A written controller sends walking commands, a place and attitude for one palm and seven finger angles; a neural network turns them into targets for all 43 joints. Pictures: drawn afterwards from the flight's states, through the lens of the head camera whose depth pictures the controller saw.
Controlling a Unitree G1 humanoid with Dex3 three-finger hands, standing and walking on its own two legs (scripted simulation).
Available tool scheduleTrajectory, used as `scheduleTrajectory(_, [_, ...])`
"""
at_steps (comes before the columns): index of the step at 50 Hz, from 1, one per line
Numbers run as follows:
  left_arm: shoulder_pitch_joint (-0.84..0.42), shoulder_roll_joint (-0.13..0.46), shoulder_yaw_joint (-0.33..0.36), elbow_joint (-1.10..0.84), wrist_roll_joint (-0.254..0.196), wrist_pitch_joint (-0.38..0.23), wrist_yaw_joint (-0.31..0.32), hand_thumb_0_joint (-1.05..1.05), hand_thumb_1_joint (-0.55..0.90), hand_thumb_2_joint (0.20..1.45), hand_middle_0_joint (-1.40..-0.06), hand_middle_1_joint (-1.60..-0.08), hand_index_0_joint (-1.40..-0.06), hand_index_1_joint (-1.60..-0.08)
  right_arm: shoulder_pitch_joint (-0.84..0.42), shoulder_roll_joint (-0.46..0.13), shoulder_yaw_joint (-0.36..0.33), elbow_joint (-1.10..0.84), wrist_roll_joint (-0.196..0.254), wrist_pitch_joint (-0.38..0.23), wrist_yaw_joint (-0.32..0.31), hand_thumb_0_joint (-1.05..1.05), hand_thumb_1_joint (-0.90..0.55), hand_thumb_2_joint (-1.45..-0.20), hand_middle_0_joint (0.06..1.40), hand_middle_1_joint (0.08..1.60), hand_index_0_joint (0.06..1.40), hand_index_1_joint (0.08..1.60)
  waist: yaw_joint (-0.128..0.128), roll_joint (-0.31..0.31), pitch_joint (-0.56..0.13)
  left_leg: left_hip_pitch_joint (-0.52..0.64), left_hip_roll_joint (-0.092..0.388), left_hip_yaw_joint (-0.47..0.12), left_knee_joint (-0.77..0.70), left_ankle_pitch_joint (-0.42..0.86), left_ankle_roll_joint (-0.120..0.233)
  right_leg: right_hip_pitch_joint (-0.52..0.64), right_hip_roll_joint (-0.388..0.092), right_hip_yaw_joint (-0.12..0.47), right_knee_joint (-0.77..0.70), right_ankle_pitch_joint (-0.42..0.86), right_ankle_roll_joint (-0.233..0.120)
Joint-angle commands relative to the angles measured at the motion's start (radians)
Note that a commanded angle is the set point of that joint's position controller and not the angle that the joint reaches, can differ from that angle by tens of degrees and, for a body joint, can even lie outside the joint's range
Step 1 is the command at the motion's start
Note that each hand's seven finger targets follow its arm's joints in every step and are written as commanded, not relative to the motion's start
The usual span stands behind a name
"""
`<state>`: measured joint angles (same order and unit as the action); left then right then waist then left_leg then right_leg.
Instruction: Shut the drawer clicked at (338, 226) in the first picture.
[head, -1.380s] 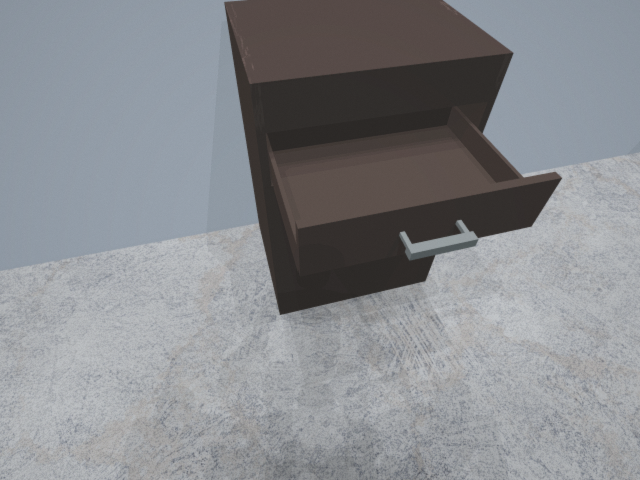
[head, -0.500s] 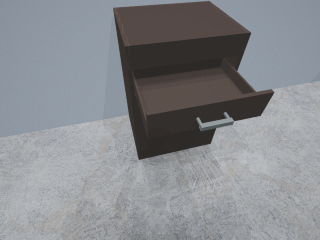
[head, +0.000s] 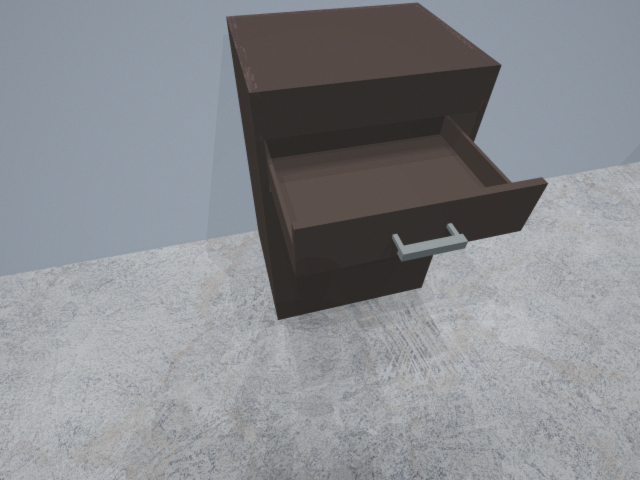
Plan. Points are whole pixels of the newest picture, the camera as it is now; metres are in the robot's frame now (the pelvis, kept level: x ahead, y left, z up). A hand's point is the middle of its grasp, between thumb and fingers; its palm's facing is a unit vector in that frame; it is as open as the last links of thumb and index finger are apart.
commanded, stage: look at it before walking up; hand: left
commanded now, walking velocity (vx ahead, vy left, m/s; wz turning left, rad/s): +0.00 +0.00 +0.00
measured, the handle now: (428, 240) +0.57 -0.18 -0.09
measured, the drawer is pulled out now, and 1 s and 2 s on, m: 0.28 0.28 0.28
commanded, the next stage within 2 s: walk to a spot facing it in 0.06 s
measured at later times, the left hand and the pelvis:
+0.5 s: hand out of the picture +0.02 +0.17 -0.18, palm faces -0.04 -0.97 -0.26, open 7.4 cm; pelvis +0.00 -0.03 -0.02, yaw -7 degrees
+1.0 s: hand out of the picture +0.15 +0.21 -0.18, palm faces -0.29 -0.92 -0.25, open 7.4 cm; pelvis +0.01 +0.02 +0.00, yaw -23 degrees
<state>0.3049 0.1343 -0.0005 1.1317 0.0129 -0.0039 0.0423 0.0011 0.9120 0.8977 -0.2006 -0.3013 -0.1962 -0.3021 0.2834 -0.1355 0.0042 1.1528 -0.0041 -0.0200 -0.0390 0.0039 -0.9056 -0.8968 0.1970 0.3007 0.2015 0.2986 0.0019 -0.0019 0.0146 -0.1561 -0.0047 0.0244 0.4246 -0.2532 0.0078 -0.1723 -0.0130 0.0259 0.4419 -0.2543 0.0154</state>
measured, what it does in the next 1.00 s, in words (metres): steps on the spot, turning right: left foot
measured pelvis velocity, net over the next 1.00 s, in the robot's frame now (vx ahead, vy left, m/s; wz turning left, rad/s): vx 0.01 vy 0.02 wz -0.41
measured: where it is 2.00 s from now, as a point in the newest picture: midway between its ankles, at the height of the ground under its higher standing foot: outside the picture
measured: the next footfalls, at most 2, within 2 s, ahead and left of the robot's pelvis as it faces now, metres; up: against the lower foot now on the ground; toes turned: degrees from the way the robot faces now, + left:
left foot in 0.90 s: +0.07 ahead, +0.11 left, +0.00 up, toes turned -22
right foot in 1.36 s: -0.05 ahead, -0.13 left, +0.00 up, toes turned -42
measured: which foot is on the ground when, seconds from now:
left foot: down 0.00-0.48, up 0.50-0.88, down 0.90-1.00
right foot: down 0.00-0.90, up 0.92-1.00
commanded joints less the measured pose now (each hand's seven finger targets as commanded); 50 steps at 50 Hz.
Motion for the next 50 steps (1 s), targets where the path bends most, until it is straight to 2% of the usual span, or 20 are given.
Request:
scheduleTrajectory(1, [0.071,0.094,0.016,-0.022,0.004,-0.009,0.001,0.000,0.900,0.900,-0.200,-0.300,-0.200,-0.300,0.061,-0.093,-0.020,-0.022,-0.003,-0.007,-0.002,0.000,-0.900,-0.900,0.200,0.300,0.200,0.300,0.002,-0.009,0.062,-0.021,0.098,-0.082,-0.084,0.120,0.024,-0.051,-0.074,0.048,-0.081,0.104,-0.024])
scheduleTrajectory(12, [0.035,0.123,0.047,-0.058,0.005,0.010,-0.007,0.000,0.900,0.900,-0.200,-0.300,-0.200,-0.300,0.050,-0.125,-0.043,-0.043,-0.007,0.006,-0.010,0.000,-0.900,-0.900,0.200,0.300,0.200,0.300,-0.005,0.022,0.053,-0.001,0.125,-0.053,-0.022,0.125,0.022,-0.119,-0.056,0.090,0.002,0.160,-0.043])
scheduleTrajectory(18, [0.033,0.109,0.077,-0.126,0.013,0.036,-0.030,0.000,0.900,0.900,-0.200,-0.300,-0.200,-0.300,-0.010,-0.194,-0.088,-0.131,-0.014,0.015,-0.011,0.000,-0.900,-0.900,0.200,0.300,0.200,0.300,0.014,0.128,0.061,-0.066,0.270,-0.128,-0.077,-0.026,0.097,-0.210,0.022,0.036,0.236,-0.008,-0.033])
scheduleTrajectory(21, [0.068,0.095,0.086,-0.144,0.014,0.040,-0.039,0.000,0.900,0.900,-0.200,-0.300,-0.200,-0.300,-0.058,-0.202,-0.097,-0.174,-0.019,0.016,-0.006,0.000,-0.900,-0.900,0.200,0.300,0.200,0.300,0.038,0.139,0.056,-0.122,0.306,-0.086,-0.024,0.053,0.122,-0.158,0.015,-0.013,0.286,-0.111,-0.026])
scheduleTrajectory(22, [0.097,0.105,0.089,-0.143,0.015,0.036,-0.041,0.000,0.900,0.900,-0.200,-0.300,-0.200,-0.300,-0.078,-0.206,-0.099,-0.187,-0.019,0.019,-0.005,0.000,-0.900,-0.900,0.200,0.300,0.200,0.300,0.057,0.108,0.060,-0.167,0.283,-0.049,0.062,0.056,0.100,-0.107,0.004,0.011,0.207,-0.039,-0.034])
scheduleTrajectory(23, [0.130,0.144,0.100,-0.141,0.023,0.027,-0.039,0.000,0.900,0.900,-0.200,-0.300,-0.200,-0.300,-0.092,-0.185,-0.099,-0.204,-0.017,0.022,-0.003,0.000,-0.900,-0.900,0.200,0.300,0.200,0.300,0.073,-0.061,0.034,-0.211,0.186,0.035,0.246,0.002,0.040,-0.059,-0.054,0.151,0.076,0.132,-0.063])
scheduleTrajectory(24, [0.140,0.234,0.114,-0.145,0.026,0.016,-0.028,0.000,0.900,0.900,-0.200,-0.300,-0.200,-0.300,-0.094,-0.127,-0.090,-0.233,-0.011,0.027,-0.002,0.000,-0.900,-0.900,0.200,0.300,0.200,0.300,0.062,-0.374,0.015,-0.369,0.034,0.125,0.491,-0.256,-0.029,0.017,-0.247,0.491,-0.071,0.289,-0.135])
scheduleTrajectory(25, [0.166,0.239,0.114,-0.155,0.006,0.014,-0.018,0.000,0.900,0.900,-0.200,-0.300,-0.200,-0.300,-0.145,-0.150,-0.085,-0.255,-0.015,0.035,-0.004,0.000,-0.900,-0.900,0.200,0.300,0.200,0.300,0.086,-0.327,0.020,-0.394,0.026,-0.015,0.644,-0.329,-0.028,-0.013,-0.282,0.568,-0.152,0.389,-0.175])
scheduleTrajectory(26, [0.123,0.224,0.112,-0.164,0.005,0.018,-0.011,0.000,0.900,0.900,-0.200,-0.300,-0.200,-0.300,-0.153,-0.143,-0.088,-0.259,-0.011,0.034,-0.005,0.000,-0.900,-0.900,0.200,0.300,0.200,0.300,0.053,-0.196,0.037,-0.413,0.045,-0.046,0.712,-0.297,-0.028,-0.016,-0.279,0.547,-0.129,0.408,-0.227])
scheduleTrajectory(28, [0.041,0.211,0.110,-0.203,0.007,0.014,-0.013,0.000,0.900,0.900,-0.200,-0.300,-0.200,-0.300,-0.134,-0.152,-0.084,-0.253,-0.013,0.028,0.002,0.000,-0.900,-0.900,0.200,0.300,0.200,0.300,0.019,-0.097,0.000,-0.398,0.069,-0.056,0.715,-0.212,-0.041,0.008,-0.216,0.432,-0.082,0.417,-0.229])
scheduleTrajectory(31, [0.039,0.222,0.114,-0.224,0.010,0.014,-0.013,0.000,0.900,0.900,-0.200,-0.300,-0.200,-0.300,-0.157,-0.149,-0.081,-0.271,-0.012,0.030,0.004,0.000,-0.900,-0.900,0.200,0.300,0.200,0.300,0.031,-0.095,-0.053,-0.341,0.051,-0.039,0.593,-0.193,-0.056,0.049,-0.183,0.394,-0.067,0.468,-0.215])
scheduleTrajectory(37, [0.040,0.262,0.129,-0.258,0.014,0.025,-0.019,0.000,0.900,0.900,-0.200,-0.300,-0.200,-0.300,-0.222,-0.154,-0.079,-0.332,-0.002,0.030,0.001,0.000,-0.900,-0.900,0.200,0.300,0.200,0.300,0.052,-0.139,-0.076,-0.283,0.009,-0.039,0.406,-0.190,-0.059,0.079,-0.150,0.446,-0.051,0.528,-0.204])
scheduleTrajectory(40, [0.001,0.279,0.133,-0.278,0.015,0.032,-0.020,0.000,0.900,0.900,-0.200,-0.300,-0.200,-0.300,-0.202,-0.162,-0.080,-0.351,0.005,0.024,-0.003,0.000,-0.900,-0.900,0.200,0.300,0.200,0.300,0.039,-0.170,-0.100,-0.215,-0.010,-0.047,0.282,-0.185,-0.050,0.072,-0.135,0.475,-0.027,0.565,-0.187])
scheduleTrajectory(42, [-0.042,0.285,0.133,-0.295,0.012,0.038,-0.021,0.000,0.900,0.900,-0.200,-0.300,-0.200,-0.300,-0.129,-0.167,-0.082,-0.342,0.008,0.019,-0.008,0.000,-0.900,-0.900,0.200,0.300,0.200,0.300,0.002,-0.168,-0.116,-0.082,-0.022,-0.038,0.087,-0.082,-0.045,0.010,-0.104,0.469,0.022,0.530,-0.139])
scheduleTrajectory(43, [-0.064,0.272,0.131,-0.305,0.007,0.040,-0.023,0.000,0.900,0.900,-0.200,-0.300,-0.200,-0.300,-0.083,-0.183,-0.084,-0.331,0.007,0.013,-0.012,0.000,-0.900,-0.900,0.200,0.300,0.200,0.300,-0.020,-0.142,-0.128,0.061,0.005,-0.050,-0.029,0.006,-0.034,-0.087,-0.063,0.441,0.068,0.437,-0.100])
scheduleTrajectory(44, [-0.070,0.228,0.122,-0.327,0.002,0.043,-0.029,0.000,0.900,0.900,-0.200,-0.300,-0.200,-0.300,-0.057,-0.238,-0.093,-0.332,-0.001,0.006,-0.014,0.000,-0.900,-0.900,0.200,0.300,0.200,0.300,-0.036,0.010,-0.124,0.201,0.155,-0.187,-0.115,0.033,0.014,-0.267,0.037,0.344,0.175,0.191,-0.051])
scheduleTrajectory(45, [-0.069,0.187,0.113,-0.350,0.005,0.040,-0.041,0.000,0.900,0.900,-0.200,-0.300,-0.200,-0.300,-0.070,-0.317,-0.107,-0.353,-0.014,0.011,-0.008,0.000,-0.900,-0.900,0.200,0.300,0.200,0.300,-0.020,0.255,-0.067,0.218,0.402,-0.405,-0.158,0.203,0.110,-0.463,0.128,0.161,0.396,-0.297,0.005])
scheduleTrajectory(46, [-0.068,0.212,0.117,-0.358,0.018,0.039,-0.039,0.000,0.900,0.900,-0.200,-0.300,-0.200,-0.300,-0.076,-0.321,-0.098,-0.370,-0.016,0.018,-0.003,0.000,-0.900,-0.900,0.200,0.300,0.200,0.300,-0.014,0.218,-0.021,0.104,0.488,-0.438,-0.132,0.279,0.181,-0.465,0.061,0.096,0.572,-0.338,0.031])
scheduleTrajectory(48, [-0.061,0.228,0.122,-0.318,0.021,0.044,-0.050,0.000,0.900,0.900,-0.200,-0.300,-0.200,-0.300,-0.128,-0.245,-0.074,-0.375,-0.025,0.008,-0.005,0.000,-0.900,-0.900,0.200,0.300,0.200,0.300,0.020,0.145,0.016,0.023,0.356,-0.252,-0.102,0.442,0.165,-0.442,0.028,0.074,0.762,-0.226,0.047])
scheduleTrajectory(50, [-0.053,0.205,0.110,-0.311,0.013,0.055,-0.065,0.000,0.900,0.900,-0.200,-0.300,-0.200,-0.300,-0.143,-0.230,-0.067,-0.379,-0.022,0.003,-0.002,0.000,-0.900,-0.900,0.200,0.300,0.200,0.300,0.035,0.150,0.003,0.028,0.281,-0.107,-0.091,0.487,0.136,-0.427,0.007,0.040,0.803,-0.141,0.061])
